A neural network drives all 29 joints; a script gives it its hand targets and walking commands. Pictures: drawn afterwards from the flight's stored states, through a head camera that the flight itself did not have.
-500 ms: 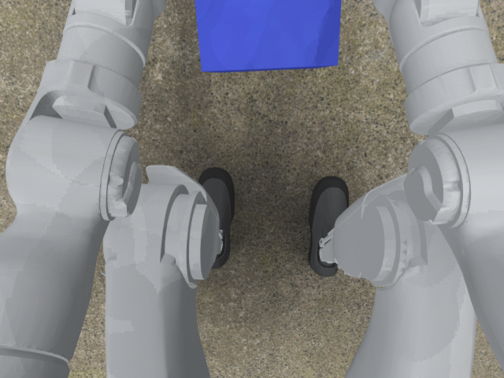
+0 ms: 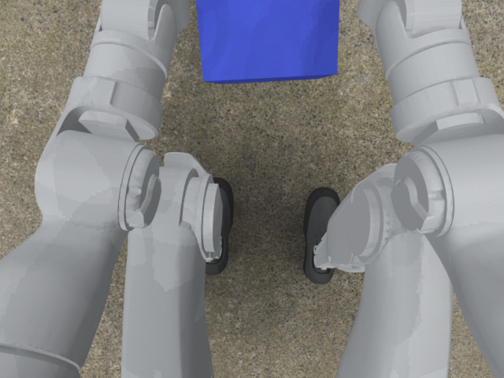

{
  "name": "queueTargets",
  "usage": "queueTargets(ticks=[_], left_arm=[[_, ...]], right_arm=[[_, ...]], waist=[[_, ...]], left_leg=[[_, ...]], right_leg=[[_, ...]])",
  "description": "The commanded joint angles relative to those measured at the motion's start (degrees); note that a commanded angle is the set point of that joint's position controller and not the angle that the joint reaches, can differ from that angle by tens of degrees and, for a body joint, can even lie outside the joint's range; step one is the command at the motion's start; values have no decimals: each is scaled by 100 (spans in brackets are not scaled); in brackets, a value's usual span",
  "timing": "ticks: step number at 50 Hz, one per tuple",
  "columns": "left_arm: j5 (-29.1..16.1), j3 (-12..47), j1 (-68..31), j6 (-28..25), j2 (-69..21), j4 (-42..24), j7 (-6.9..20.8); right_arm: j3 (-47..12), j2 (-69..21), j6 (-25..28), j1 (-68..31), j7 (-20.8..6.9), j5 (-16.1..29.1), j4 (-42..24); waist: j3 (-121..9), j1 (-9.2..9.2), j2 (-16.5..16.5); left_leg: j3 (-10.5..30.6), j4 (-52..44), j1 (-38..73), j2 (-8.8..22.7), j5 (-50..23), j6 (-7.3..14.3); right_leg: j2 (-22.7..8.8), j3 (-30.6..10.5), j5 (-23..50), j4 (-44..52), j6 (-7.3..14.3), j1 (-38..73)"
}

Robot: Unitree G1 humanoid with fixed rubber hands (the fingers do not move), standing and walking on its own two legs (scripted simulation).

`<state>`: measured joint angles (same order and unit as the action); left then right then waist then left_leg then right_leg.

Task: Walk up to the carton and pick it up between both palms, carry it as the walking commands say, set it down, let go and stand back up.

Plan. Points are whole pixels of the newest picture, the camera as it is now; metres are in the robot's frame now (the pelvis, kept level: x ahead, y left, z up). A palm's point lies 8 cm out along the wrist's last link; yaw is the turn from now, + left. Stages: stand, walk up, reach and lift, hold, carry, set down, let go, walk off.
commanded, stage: reach and lift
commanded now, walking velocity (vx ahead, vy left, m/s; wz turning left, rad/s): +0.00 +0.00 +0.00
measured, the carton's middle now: out of the picture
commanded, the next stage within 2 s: none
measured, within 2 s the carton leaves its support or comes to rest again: neither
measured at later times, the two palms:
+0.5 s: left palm out of the picture +0.52 +0.16 -0.04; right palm out of the picture +0.56 -0.07 -0.01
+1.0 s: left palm out of the picture +0.50 +0.16 +0.04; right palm out of the picture +0.53 -0.07 +0.06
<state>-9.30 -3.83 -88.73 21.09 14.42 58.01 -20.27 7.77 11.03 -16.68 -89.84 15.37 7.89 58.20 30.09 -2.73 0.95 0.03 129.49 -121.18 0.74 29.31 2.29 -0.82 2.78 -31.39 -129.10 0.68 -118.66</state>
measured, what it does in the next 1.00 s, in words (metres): rises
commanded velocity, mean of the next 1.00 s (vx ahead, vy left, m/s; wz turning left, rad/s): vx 0.00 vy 0.00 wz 0.00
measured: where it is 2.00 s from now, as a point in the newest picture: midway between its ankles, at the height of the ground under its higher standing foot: (266, 246)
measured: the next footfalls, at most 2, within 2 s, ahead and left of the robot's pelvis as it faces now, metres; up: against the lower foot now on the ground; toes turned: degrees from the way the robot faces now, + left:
none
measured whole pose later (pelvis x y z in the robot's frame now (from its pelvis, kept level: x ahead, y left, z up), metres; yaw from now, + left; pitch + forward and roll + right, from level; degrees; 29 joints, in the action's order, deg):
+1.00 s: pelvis -0.02 +0.00 +0.07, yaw +1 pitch +11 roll -1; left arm -7.5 -10.6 -76.8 29.0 7.9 43.1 -25.0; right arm 14.7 4.2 -23.9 -80.5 20.5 1.9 46.0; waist 30.0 -2.7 1.0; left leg -0.7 117.6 -99.5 0.4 29.3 1.5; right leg 0.1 1.4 -30.9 -117.9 0.6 -98.1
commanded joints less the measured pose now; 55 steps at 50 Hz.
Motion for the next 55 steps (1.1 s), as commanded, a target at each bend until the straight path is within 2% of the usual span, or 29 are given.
queueTargets(ticks=[1, 4, 6, 10, 13, 15, 19, 23, 27, 30, 35, 38, 41, 46, 50, 52, 55], left_arm=[[-166, 870, -4583, -476, -7446, -2334, 2881], [-22, 794, -4846, -495, -7203, -2579, 2898], [-16, 822, -5035, -512, -6988, -2978, 2888], [-260, 1142, -5214, -421, -6791, -3650, 2864], [-365, 1291, -4891, -230, -6849, -3541, 2870], [-366, 1347, -4702, -126, -6912, -3400, 2862], [-322, 1394, -4721, -31, -6974, -3437, 2834], [-175, 1278, -4951, -31, -6979, -3453, 2808], [-87, 1293, -5130, -59, -7037, -3552, 2777], [-142, 1459, -5198, -47, -7151, -3768, 2735], [-387, 1905, -5102, 76, -7407, -4178, 2630], [-500, 2136, -4992, 184, -7517, -4222, 2578], [-462, 2143, -4835, 278, -7520, -3942, 2555], [-162, 1685, -4547, 317, -7521, -3138, 2602], [31, 1346, -4365, 265, -7472, -2783, 2702], [-5, 1374, -4417, 242, -7420, -2959, 2740], [-272, 1773, -4751, 249, -7330, -3782, 2720]], right_arm=[[-1011, -7508, -142, -3238, -2306, -154, -1152], [-906, -7554, -232, -2988, -2353, -355, -840], [-993, -7655, -292, -2851, -2325, -376, -936], [-1479, -7786, -398, -2958, -2166, -151, -1758], [-1839, -7780, -463, -3315, -2024, 32, -2413], [-1983, -7777, -524, -3432, -1968, 84, -2588], [-1951, -7845, -691, -3224, -1965, 41, -2309], [-1563, -7966, -811, -2676, -2054, -208, -1535], [-1280, -8020, -825, -2240, -2150, -395, -1100], [-1310, -8003, -819, -2153, -2192, -401, -1227], [-1652, -7901, -819, -2363, -2151, -182, -1992], [-1810, -7782, -838, -2539, -2110, -63, -2328], [-1792, -7713, -885, -2591, -2087, -65, -2248], [-1345, -7749, -931, -2325, -2143, -326, -1446], [-1084, -7933, -929, -2044, -2205, -531, -961], [-1198, -8047, -952, -2054, -2212, -496, -1082], [-1715, -8113, -1000, -2341, -2160, -174, -1858]], waist=[[-11772, 82, -243], [-11826, 56, -143], [-12297, -8, -42], [-13701, -57, 106], [-14229, -124, 228], [-14230, -169, 274], [-13915, -117, 235], [-13263, 10, 102], [-13109, 136, -98], [-13554, 209, -238], [-14676, 316, -377], [-14913, 392, -423], [-14460, 372, -405], [-13064, 324, -355], [-12571, 259, -242], [-12904, 206, -136], [-14273, 118, -86]], left_leg=[[-329, -1955, 4491, -887, -1133, -278], [-329, -2021, 4412, -882, -1007, -280], [-365, -2014, 4529, -903, -1123, -272], [-474, -1908, 4932, -955, -1622, -258], [-517, -1899, 4976, -989, -1736, -209], [-528, -1956, 4913, -999, -1599, -177], [-516, -2190, 4923, -1003, -1122, -162], [-476, -2418, 4894, -991, -648, -193], [-387, -2593, 5233, -984, -590, -258], [-322, -2653, 5743, -1002, -850, -311], [-234, -2726, 6649, -1058, -1493, -364], [-168, -2828, 6929, -1069, -1597, -373], [-138, -3012, 6778, -1054, -1237, -352], [-146, -3389, 6167, -990, -270, -309], [-181, -3573, 5865, -969, -41, -282], [-207, -3608, 5969, -980, -189, -263], [-246, -3564, 6648, -1034, -824, -247]], right_leg=[[1132, -54, 1008, 1712, 122, 3621], [1114, -82, 906, 1826, 125, 3605], [1110, -110, 1041, 1887, 100, 3977], [1087, -200, 1636, 1943, 28, 5125], [1081, -258, 1838, 2001, -12, 5666], [1078, -286, 1743, 2074, -31, 5789], [1082, -298, 1297, 2273, -28, 5697], [1097, -301, 811, 2462, 17, 5239], [1123, -261, 691, 2577, 67, 4871], [1144, -216, 870, 2600, 87, 4888], [1175, -175, 1410, 2654, 82, 5418], [1175, -182, 1521, 2744, 86, 5643], [1153, -221, 1221, 2911, 90, 5640], [1120, -279, 326, 3270, 120, 5251], [1116, -310, 98, 3490, 98, 5249], [1121, -338, 257, 3567, 61, 5610], [1129, -425, 916, 3607, 15, 6554]])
